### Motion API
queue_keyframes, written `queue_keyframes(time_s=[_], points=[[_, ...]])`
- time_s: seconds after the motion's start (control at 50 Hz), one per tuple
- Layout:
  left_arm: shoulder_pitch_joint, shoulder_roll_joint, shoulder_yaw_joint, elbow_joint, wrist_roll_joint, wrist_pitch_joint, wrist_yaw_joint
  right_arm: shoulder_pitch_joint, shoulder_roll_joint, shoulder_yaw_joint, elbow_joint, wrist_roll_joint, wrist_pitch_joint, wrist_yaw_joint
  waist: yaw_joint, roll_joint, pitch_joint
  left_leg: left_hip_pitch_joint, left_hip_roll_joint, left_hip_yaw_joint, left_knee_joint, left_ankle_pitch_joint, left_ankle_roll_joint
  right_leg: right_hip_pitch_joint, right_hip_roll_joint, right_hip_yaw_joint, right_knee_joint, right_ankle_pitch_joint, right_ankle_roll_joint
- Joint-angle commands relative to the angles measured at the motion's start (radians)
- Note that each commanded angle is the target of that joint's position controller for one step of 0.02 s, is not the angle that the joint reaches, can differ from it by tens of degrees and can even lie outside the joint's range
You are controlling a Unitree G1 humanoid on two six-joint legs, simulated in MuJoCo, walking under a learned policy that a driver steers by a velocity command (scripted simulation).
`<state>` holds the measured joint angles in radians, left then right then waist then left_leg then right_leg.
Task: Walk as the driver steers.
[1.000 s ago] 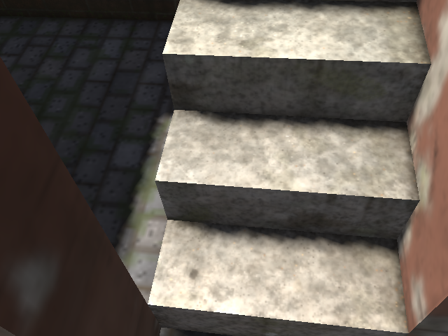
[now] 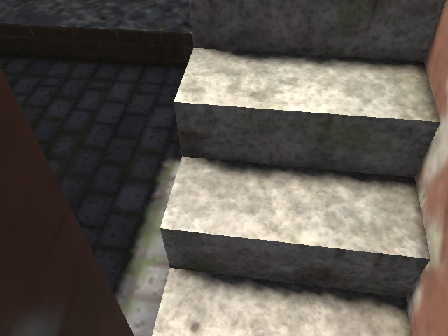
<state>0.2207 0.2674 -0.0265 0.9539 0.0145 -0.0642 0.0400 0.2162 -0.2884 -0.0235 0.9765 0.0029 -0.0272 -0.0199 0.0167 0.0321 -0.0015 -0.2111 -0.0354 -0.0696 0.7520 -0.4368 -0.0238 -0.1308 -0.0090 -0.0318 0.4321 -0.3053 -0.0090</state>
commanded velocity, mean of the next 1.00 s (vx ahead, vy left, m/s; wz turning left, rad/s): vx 0.29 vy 0.00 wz -0.27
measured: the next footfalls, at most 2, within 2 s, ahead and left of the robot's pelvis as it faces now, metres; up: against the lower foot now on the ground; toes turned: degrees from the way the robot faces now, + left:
left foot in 0.18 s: +0.09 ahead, +0.11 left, +0.00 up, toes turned +2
right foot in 0.56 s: +0.21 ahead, -0.12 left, +0.00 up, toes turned -7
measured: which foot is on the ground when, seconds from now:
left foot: up 0.00-0.16, down 0.18-0.56, up 0.58-0.96, down 0.98-1.00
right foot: down 0.00-0.22, up 0.24-0.54, down 0.56-0.98, up 1.00-1.00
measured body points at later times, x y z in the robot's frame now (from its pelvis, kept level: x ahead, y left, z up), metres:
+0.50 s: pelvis +0.12 +0.00 +0.00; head +0.14 +0.00 +0.45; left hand +0.15 +0.24 -0.15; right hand +0.13 -0.27 -0.13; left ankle +0.06 +0.10 -0.74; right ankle +0.14 -0.14 -0.67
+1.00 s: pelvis +0.13 -0.01 -0.01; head +0.16 -0.01 +0.44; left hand +0.30 +0.20 -0.14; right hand +0.19 -0.30 -0.12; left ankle +0.14 +0.06 -0.74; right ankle +0.17 -0.12 -0.73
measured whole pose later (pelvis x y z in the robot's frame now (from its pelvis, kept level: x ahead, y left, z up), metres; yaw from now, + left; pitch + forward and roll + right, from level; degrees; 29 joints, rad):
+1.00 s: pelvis +0.13 -0.01 -0.01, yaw -20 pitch +0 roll +1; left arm 0.24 0.21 0.08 0.78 -0.01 0.01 0.06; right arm 0.14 -0.22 -0.02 0.73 0.01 0.07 -0.08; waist 0.04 -0.04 0.05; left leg -0.21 -0.08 0.04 0.48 -0.27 0.05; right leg -0.40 0.14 0.16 0.59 -0.23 -0.03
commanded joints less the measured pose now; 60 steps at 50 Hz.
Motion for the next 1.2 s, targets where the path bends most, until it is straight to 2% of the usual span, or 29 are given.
queue_keyframes(time_s=[0.02,0.06,0.14,0.2,0.22,0.24,0.28,0.32,0.4,0.42,0.44,0.46,0.5,0.54,0.56,0.58,0.6,0.64,0.66,0.7,0.78,0.88,0.96,0.98,1.0,1.02,1.04,1.1,1.2], points=[[0.085,0.118,0.021,0.011,0.017,0.017,0.004,0.008,-0.076,-0.015,-0.061,0.022,-0.002,0.004,0.002,-0.148,0.027,-0.285,0.046,0.028,0.34,-0.217,-0.047,0.145,-0.286,0.227,-0.14,0.75,-0.231],[0.031,0.164,0.044,0.002,-0.001,0.027,0.011,-0.105,-0.068,-0.007,-0.111,0.009,-0.003,-0.003,0.016,-0.103,0.073,-0.259,0.089,0.076,0.124,-0.069,-0.055,0.079,-0.232,0.174,-0.223,0.423,-0.175],[0.003,0.137,0.041,0.006,0.003,0.02,0.024,-0.093,-0.055,0.005,-0.126,0.006,-0.015,0.007,-0.021,-0.152,0.031,-0.02,0.077,0.088,-0.145,0.161,-0.032,-0.013,-0.187,0.137,-0.216,0.448,-0.155],[0.027,0.094,0.029,0.01,0.009,0.012,0.011,0.025,-0.121,-0.021,-0.098,-0.02,-0.011,-0.01,-0.073,0.004,-0.061,0.218,0.099,0.031,-0.319,0.615,0.031,-0.056,-0.086,0.059,-0.038,0.485,-0.061],[0.047,0.048,0.009,-0.011,0.019,0.009,0.005,0.091,-0.169,-0.035,-0.078,-0.015,-0.014,-0.007,-0.062,0.199,-0.117,0.322,0.173,-0.085,-0.309,0.782,0.118,-0.132,-0.02,0.024,0.136,0.383,-0.009],[0.058,0.042,0.003,-0.004,0.012,0.006,0.001,0.147,-0.151,-0.039,-0.06,-0.009,-0.011,-0.007,-0.091,0.242,-0.149,0.359,0.283,-0.232,-0.38,0.792,0.23,-0.197,0.009,0.019,0.345,0.037,0.017],[0.102,0.096,0.035,0.036,-0.026,0.008,-0.017,0.194,-0.186,-0.06,-0.038,0.002,-0.027,0.004,-0.078,0.104,-0.035,0.301,0.385,-0.35,-0.46,0.628,0.327,-0.45,0.023,0.075,0.916,-0.34,0.02],[0.136,0.068,0.048,0.05,-0.034,0.006,-0.021,0.129,-0.129,-0.052,-0.048,0.002,-0.034,0.021,-0.017,-0.015,0.043,0.197,0.338,-0.231,-0.503,0.485,0.294,-0.568,-0.02,0.123,1.061,-0.204,-0.006],[0.193,0.03,0.072,0.049,-0.039,0.04,-0.037,0.039,-0.056,-0.045,-0.077,-0.018,0.003,0.018,0.052,-0.021,0.09,0.049,0.339,-0.059,-0.542,0.486,0.274,-0.569,-0.051,0.205,1.175,-0.105,0.055],[0.044,-0.044,0.032,-0.061,0.043,0.045,-0.052,-0.036,-0.1,-0.031,-0.105,-0.057,-0.012,0.006,0.047,-0.075,0.132,-0.047,0.332,0.068,-0.543,0.72,0.222,-0.511,-0.068,0.07,0.88,-0.113,0.061],[0.008,-0.063,0.026,-0.074,0.037,0.05,-0.062,-0.093,-0.077,-0.016,-0.129,-0.05,-0.02,-0.003,0.043,-0.072,0.112,-0.102,0.263,0.2,-0.513,0.886,0.176,-0.336,-0.056,0.023,0.583,-0.07,0.065],[-0.026,-0.056,0.023,-0.09,0.022,0.052,-0.063,-0.059,-0.111,-0.019,-0.131,-0.034,-0.019,-0.007,-0.013,-0.01,0.074,-0.056,0.227,0.217,-0.466,1.011,0.165,-0.266,0.003,-0.042,0.439,-0.013,0.066],[0.196,-0.037,0.034,-0.065,0.009,0.049,-0.034,-0.049,-0.151,-0.037,-0.131,-0.003,-0.025,-0.021,0.035,0.156,-0.105,0.069,0.243,0.207,-0.273,1.318,0.158,-0.145,0.047,-0.077,0.377,0.107,0.038],[0.443,-0.079,0.035,-0.026,-0.002,0.027,-0.006,-0.174,-0.102,-0.029,-0.176,0.027,-0.021,-0.015,0.154,0.12,-0.206,0.052,0.243,0.234,0.041,1.245,0.127,0.044,0.069,-0.109,0.121,0.357,-0.004],[0.52,-0.065,0.043,0.0,0.002,0.016,0.009,-0.228,-0.078,-0.024,-0.201,0.038,-0.018,-0.006,0.202,-0.024,-0.164,-0.049,0.155,0.269,0.308,0.838,0.077,0.101,0.115,-0.117,-0.098,0.519,-0.031],[0.468,-0.012,0.049,-0.004,0.005,0.008,0.016,-0.213,0.002,-0.008,-0.208,-0.013,-0.005,0.001,0.146,-0.241,-0.047,-0.399,0.028,0.235,0.648,-0.122,0.023,0.172,-0.034,0.121,-0.087,0.906,-0.082],[0.458,0.053,0.052,-0.026,0.031,0.005,0.008,-0.033,0.084,0.018,-0.212,-0.024,0.008,0.002,0.022,-0.253,-0.099,-0.373,-0.001,0.093,0.845,-0.131,-0.001,0.05,-0.238,0.313,-0.012,1.416,-0.206],[0.171,0.114,0.092,-0.149,0.02,0.039,0.007,0.055,0.041,0.023,-0.167,-0.049,0.031,-0.01,-0.057,0.01,-0.019,-0.308,0.068,-0.01,0.779,0.014,-0.012,-0.235,-0.309,0.449,-0.159,0.426,-0.36],[0.083,0.091,0.093,-0.182,0.026,0.066,0.015,-0.017,-0.004,0.006,-0.193,-0.065,0.032,-0.015,-0.056,0.017,0.024,-0.312,0.06,0.015,0.762,0.014,-0.005,-0.338,-0.252,0.473,-0.207,0.067,-0.345],[0.07,0.04,0.086,-0.197,0.037,0.086,0.032,-0.002,-0.03,-0.013,-0.216,-0.04,0.044,-0.024,-0.051,-0.05,0.07,-0.277,0.054,0.032,0.626,0.101,-0.009,-0.396,-0.173,0.406,-0.185,-0.01,-0.3],[0.15,0.012,0.097,-0.179,0.016,0.073,0.055,-0.104,0.043,0.014,-0.268,-0.046,0.083,-0.052,0.028,-0.118,-0.015,-0.231,-0.001,0.088,0.312,0.135,-0.013,-0.17,-0.149,0.387,-0.112,0.258,-0.217],[0.101,0.007,0.119,-0.196,0.022,0.074,0.031,-0.102,0.016,-0.002,-0.32,-0.003,0.108,-0.078,0.039,-0.263,-0.057,-0.104,-0.055,0.102,-0.026,0.019,0.022,-0.081,-0.137,0.454,-0.113,0.379,-0.152],[0.054,0.018,0.133,-0.21,0.003,0.088,0.03,-0.008,0.011,-0.011,-0.305,0.007,0.076,-0.074,-0.005,-0.147,-0.038,0.021,-0.024,0.101,-0.368,0.146,0.049,-0.085,-0.077,0.481,-0.033,0.334,-0.103],[0.003,0.041,0.133,-0.261,-0.056,0.062,0.023,-0.03,-0.072,-0.047,-0.272,0.037,0.102,-0.055,-0.012,-0.019,-0.006,0.107,0.122,-0.06,-0.487,0.364,0.051,-0.22,-0.033,0.412,0.125,0.014,-0.057],[0.053,0.018,0.138,-0.251,-0.076,0.044,-0.007,0.01,-0.149,-0.071,-0.268,-0.023,0.11,-0.061,0.003,0.229,-0.045,0.225,0.383,-0.302,-0.462,0.887,0.192,-0.513,0.148,0.182,0.528,-0.289,0.039],[0.152,0.106,0.164,-0.22,-0.05,0.035,-0.01,-0.052,-0.113,-0.06,-0.333,-0.097,0.093,-0.055,0.007,0.182,-0.145,0.075,0.582,-0.469,-0.451,1.045,0.387,-0.498,0.148,0.22,1.057,-0.443,0.142],[0.193,0.104,0.171,-0.187,-0.045,0.059,-0.007,-0.171,-0.056,-0.042,-0.357,-0.103,0.082,-0.038,0.062,0.081,-0.126,0.034,0.511,-0.319,-0.406,1.02,0.429,-0.538,0.132,0.244,1.421,-0.44,0.169],[0.086,0.055,0.141,-0.215,0.01,0.087,0.022,-0.186,-0.002,-0.032,-0.334,-0.041,0.062,-0.036,0.04,-0.083,0.018,-0.047,0.266,-0.076,-0.316,0.677,0.244,-0.651,0.147,0.267,1.453,-0.176,0.143],[-0.008,0.003,0.111,-0.275,-0.009,0.061,-0.016,-0.017,-0.042,-0.035,-0.309,-0.038,0.076,-0.066,-0.02,0.065,-0.116,0.213,0.233,-0.056,-0.273,1.02,0.226,-0.602,0.125,0.265,1.065,-0.074,0.202]])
